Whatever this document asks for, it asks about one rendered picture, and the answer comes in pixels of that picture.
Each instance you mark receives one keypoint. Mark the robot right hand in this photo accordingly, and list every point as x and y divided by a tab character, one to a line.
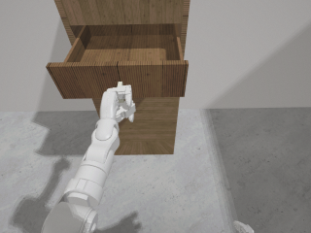
242	228

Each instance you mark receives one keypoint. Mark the robot left hand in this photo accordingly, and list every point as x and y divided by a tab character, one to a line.
110	106

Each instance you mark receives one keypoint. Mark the cabinet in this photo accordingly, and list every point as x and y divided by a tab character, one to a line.
153	130

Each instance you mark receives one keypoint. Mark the handle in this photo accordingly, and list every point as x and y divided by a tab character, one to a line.
120	100

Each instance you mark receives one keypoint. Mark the drawer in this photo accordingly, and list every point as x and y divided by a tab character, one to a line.
148	57

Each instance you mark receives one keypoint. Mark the left robot forearm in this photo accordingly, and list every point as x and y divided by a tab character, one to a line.
86	188

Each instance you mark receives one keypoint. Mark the robot left upper arm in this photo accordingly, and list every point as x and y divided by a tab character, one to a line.
72	218

